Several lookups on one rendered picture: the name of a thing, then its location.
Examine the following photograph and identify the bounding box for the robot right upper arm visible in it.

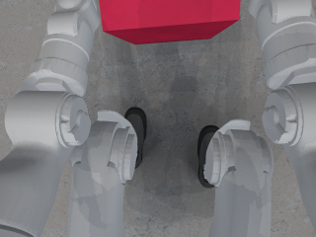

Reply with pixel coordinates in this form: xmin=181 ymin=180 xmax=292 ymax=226
xmin=262 ymin=82 xmax=316 ymax=233

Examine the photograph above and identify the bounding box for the robot left forearm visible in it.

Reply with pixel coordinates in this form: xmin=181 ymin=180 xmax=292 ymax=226
xmin=4 ymin=0 xmax=101 ymax=134

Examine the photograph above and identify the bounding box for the carton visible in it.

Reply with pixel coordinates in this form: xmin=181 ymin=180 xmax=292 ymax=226
xmin=99 ymin=0 xmax=241 ymax=44

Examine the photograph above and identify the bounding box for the robot left foot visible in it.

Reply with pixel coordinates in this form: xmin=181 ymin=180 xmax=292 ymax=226
xmin=124 ymin=107 xmax=147 ymax=169

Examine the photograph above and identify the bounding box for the robot right forearm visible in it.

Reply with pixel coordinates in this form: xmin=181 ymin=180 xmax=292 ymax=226
xmin=248 ymin=0 xmax=316 ymax=90

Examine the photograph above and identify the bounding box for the robot left upper arm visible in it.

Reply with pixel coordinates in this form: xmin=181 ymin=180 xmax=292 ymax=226
xmin=0 ymin=90 xmax=91 ymax=237

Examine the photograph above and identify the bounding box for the right robot shin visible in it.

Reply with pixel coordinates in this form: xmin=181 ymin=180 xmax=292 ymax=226
xmin=203 ymin=118 xmax=274 ymax=185

